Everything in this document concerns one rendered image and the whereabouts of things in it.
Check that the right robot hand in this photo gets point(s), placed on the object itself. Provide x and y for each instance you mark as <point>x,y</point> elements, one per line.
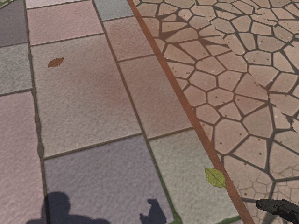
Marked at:
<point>284,208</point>

